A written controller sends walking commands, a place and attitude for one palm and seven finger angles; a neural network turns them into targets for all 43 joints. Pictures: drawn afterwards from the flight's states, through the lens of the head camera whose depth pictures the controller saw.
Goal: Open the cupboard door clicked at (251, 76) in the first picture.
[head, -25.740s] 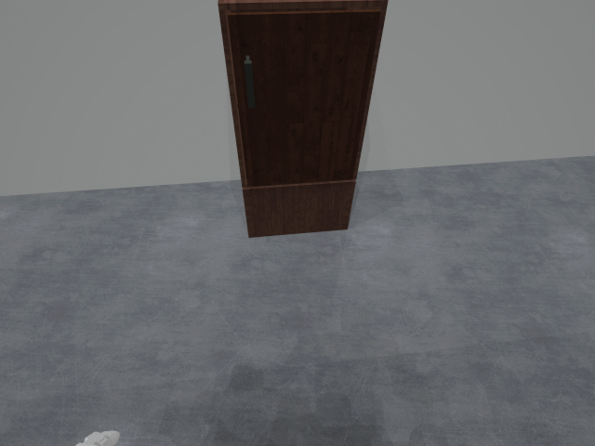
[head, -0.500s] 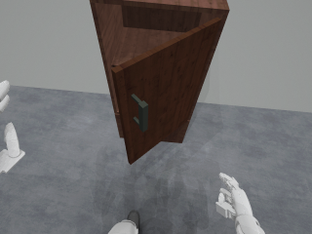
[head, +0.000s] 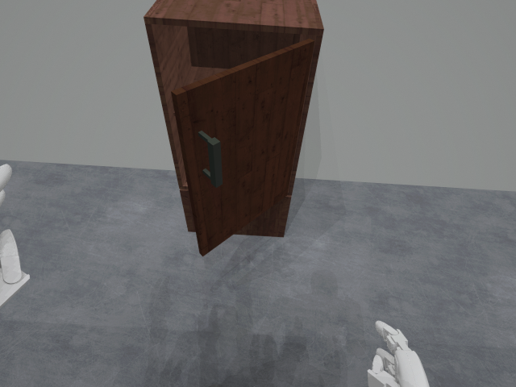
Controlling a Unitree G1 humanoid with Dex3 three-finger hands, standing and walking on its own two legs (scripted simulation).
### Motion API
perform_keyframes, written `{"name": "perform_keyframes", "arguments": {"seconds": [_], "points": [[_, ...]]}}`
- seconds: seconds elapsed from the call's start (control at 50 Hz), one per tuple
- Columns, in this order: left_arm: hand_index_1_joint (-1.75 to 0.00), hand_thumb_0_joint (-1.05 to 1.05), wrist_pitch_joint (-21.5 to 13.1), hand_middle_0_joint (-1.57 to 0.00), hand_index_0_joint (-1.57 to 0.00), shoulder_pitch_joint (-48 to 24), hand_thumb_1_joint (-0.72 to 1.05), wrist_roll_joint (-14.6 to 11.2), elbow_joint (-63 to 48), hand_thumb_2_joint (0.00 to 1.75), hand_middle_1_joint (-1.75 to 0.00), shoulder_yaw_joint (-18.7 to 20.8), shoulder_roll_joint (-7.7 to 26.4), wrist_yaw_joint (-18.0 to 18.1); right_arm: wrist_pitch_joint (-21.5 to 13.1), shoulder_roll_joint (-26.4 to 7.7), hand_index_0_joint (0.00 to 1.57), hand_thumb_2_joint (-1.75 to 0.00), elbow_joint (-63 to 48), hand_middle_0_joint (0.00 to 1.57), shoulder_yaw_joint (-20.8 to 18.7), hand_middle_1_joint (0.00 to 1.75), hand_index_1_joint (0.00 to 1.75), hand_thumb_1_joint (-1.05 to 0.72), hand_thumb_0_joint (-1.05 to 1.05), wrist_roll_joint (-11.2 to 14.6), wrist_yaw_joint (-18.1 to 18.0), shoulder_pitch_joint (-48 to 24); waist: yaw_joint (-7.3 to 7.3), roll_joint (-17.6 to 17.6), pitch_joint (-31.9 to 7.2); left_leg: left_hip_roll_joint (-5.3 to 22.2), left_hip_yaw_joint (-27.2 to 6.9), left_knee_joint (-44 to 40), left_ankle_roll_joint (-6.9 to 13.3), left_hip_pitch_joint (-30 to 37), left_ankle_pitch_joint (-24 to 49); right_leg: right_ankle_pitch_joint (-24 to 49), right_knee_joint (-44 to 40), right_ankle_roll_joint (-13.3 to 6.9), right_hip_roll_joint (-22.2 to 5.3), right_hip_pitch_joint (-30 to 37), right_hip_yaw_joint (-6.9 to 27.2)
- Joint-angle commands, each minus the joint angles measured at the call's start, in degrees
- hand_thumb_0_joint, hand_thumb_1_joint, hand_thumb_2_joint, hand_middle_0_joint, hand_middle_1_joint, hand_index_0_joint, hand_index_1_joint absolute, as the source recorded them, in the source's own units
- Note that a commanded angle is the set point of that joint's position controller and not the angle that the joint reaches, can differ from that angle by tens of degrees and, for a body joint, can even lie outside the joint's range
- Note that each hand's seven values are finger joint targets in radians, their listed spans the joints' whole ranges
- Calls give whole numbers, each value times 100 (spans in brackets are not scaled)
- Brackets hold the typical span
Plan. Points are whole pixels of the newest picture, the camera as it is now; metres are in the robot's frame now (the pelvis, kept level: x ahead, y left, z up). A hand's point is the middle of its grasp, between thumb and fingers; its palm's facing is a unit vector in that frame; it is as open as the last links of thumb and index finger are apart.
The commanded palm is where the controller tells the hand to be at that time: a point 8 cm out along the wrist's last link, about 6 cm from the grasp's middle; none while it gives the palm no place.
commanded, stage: stop stepping back and stand still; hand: left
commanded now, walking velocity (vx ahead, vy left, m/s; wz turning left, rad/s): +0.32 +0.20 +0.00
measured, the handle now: (210, 159) +0.59 +0.13 -0.01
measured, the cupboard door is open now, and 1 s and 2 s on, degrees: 46 46 46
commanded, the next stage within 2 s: let the arm hang, fingers relaxed in 0.68 s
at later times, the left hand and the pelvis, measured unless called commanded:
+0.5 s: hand out of the picture +0.11 +0.26 +0.17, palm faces +0.51 -0.72 -0.46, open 7.4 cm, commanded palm +0.05 +0.30 +0.18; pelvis -0.07 -0.01 -0.01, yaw +3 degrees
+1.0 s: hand out of the picture +0.06 +0.20 -0.12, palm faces +0.10 -0.96 -0.26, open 7.4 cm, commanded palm none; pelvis -0.07 +0.00 -0.01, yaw +6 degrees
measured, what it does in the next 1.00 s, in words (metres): steps on the spot: left foot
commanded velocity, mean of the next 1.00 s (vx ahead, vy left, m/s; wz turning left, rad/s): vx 0.10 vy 0.03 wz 0.00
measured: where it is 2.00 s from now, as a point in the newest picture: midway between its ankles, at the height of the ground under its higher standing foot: outside the picture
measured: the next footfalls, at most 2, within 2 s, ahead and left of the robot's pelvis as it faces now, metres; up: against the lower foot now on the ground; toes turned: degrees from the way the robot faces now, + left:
left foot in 0.28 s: -0.01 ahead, +0.13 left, +0.00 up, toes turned +8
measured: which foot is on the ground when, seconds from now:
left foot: down 0.00-0.00, up 0.02-0.26, down 0.28-1.00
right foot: down 0.00-1.00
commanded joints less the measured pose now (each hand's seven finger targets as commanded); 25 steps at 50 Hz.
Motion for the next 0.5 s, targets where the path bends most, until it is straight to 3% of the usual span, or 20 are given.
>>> {"name": "perform_keyframes", "arguments": {"seconds": [0.0,0.02,0.04,0.08,0.14,0.18,0.2,0.22,0.26,0.28,0.3,0.32,0.36,0.38,0.4,0.42,0.44,0.46,0.48], "points": [[-30,0,-472,-20,-20,-1051,90,53,-933,90,-30,784,944,181,-212,-920,20,-90,-490,20,-364,30,30,-90,0,-71,-31,-495,83,-813,2,26,-334,3606,-235,-355,-1129,-1387,-2517,-913,-2306,-1588,2544],[-30,0,-477,-20,-20,-1195,90,64,-484,90,-30,516,601,132,-254,-873,20,-90,-367,20,-389,30,30,-90,0,15,-39,-312,-27,-699,-41,154,-366,3855,-215,-330,-1055,-1384,-2288,-675,-1996,-1561,2113],[-30,0,-474,-20,-20,-1397,90,73,-443,90,-30,391,574,117,-252,-917,20,-90,-394,20,-381,30,30,-90,0,44,-48,-355,-58,-516,-17,237,-283,3676,-194,-193,-916,-1325,-2152,-514,-1763,-1642,1741],[-30,0,-511,-20,-20,-1314,90,167,151,90,-30,214,405,103,-291,-890,20,-90,-359,20,-330,30,30,-90,0,46,-148,-435,7,-240,217,304,-19,2724,-60,31,-985,-906,-1924,-437,-1547,-1542,1207],[-30,0,-585,-20,-20,-1451,90,236,193,90,-30,214,448,146,-430,-897,20,-90,-357,20,-349,30,30,-90,0,25,-234,-502,158,-410,284,204,339,1373,131,318,-1451,-1174,-1822,-511,-1570,-1101,1366],[-30,0,-619,-20,-20,-1453,90,267,-16,90,-30,258,437,184,-467,-861,20,-90,-380,20,-333,30,30,-90,0,7,-219,-329,152,-476,112,128,487,498,212,729,-1490,-1188,-1615,-481,-1449,-794,1357],[-30,0,-652,-20,-20,-1405,90,260,-124,90,-30,344,484,203,-488,-872,20,-90,-409,20,-337,30,30,-90,0,8,-208,-258,127,-339,15,122,448,66,262,955,-1494,-953,-1350,-398,-1289,-653,1250],[-30,0,-713,-20,-20,-1398,90,238,-378,90,-30,375,510,202,-516,-912,20,-90,-483,20,-357,30,30,-90,0,18,-199,-228,108,51,-131,233,261,-289,339,1147,-1505,-501,-924,-278,-1075,-475,1095],[-30,0,-791,-20,-20,-1183,90,202,-749,90,-30,519,571,212,-539,-1071,20,-90,-634,20,-408,30,30,-90,0,42,-177,-236,130,1099,-385,952,-772,-483,611,1494,-774,806,333,3,-391,-545,451],[-30,0,-812,-20,-20,-988,90,189,-672,90,-30,607,605,195,-521,-1014,20,-90,-545,20,-380,30,30,-90,0,74,-139,-219,142,1418,-427,1255,-1168,-662,700,1281,-1131,584,639,132,-224,-668,106],[-30,0,-776,-20,-20,-911,90,231,-554,90,-30,589,526,178,-511,-933,20,-90,-484,20,-333,30,30,-90,0,62,-124,-279,104,1697,-109,1378,-1242,-969,750,733,-1860,341,881,180,-146,-630,-147],[-30,0,-752,-20,-20,-1079,90,291,-613,90,-30,513,452,183,-532,-921,20,-90,-498,20,-324,30,30,-90,0,80,-118,-321,86,1674,200,1406,-1208,-1026,765,234,-2266,353,921,174,-115,-430,-218],[-30,0,-738,-20,-20,-1157,90,325,-362,90,-30,513,462,198,-587,-959,20,-90,-477,20,-332,30,30,-90,0,76,-136,-362,101,1129,401,1188,-795,-646,605,-214,-2436,586,362,149,-130,-13,-109],[-30,0,-721,-20,-20,-1042,90,301,-133,90,-30,515,418,190,-578,-954,20,-90,-467,20,-351,30,30,-90,0,77,-131,-305,111,654,390,906,-491,-197,472,-277,-2217,552,-54,64,-199,95,194],[-30,0,-722,-20,-20,-1063,90,277,-50,90,-30,508,442,170,-558,-943,20,-90,-487,20,-374,30,30,-90,0,74,-111,-312,111,12,383,474,-83,554,312,-393,-2066,178,-547,-142,-534,-3,1009],[-30,0,-748,-20,-20,-1118,90,248,-37,90,-30,513,486,142,-530,-888,20,-90,-471,20,-400,30,30,-90,0,68,-75,-260,110,-719,229,112,295,1597,158,-364,-1966,-632,-1188,-452,-1166,-221,2027],[-30,0,-736,-20,-20,-1190,90,235,-15,90,-30,465,482,145,-497,-887,20,-90,-455,20,-445,30,30,-90,0,100,-32,-280,151,-912,216,51,285,2698,96,-568,-1859,-999,-1732,-810,-1803,-255,2914],[-30,0,-789,-20,-20,-1296,90,240,-37,90,-30,446,482,132,-483,-887,20,-90,-431,20,-434,30,30,-90,0,76,1,-286,148,-661,167,165,28,3227,91,-762,-1840,-597,-1738,-1019,-2016,-105,2971],[-30,0,-814,-20,-20,-1403,90,244,-50,90,-30,439,481,114,-467,-886,20,-90,-399,20,-399,30,30,-90,0,62,23,-218,108,-493,130,328,-141,3111,99,-642,-1785,-203,-1561,-1024,-2030,-199,2545]]}}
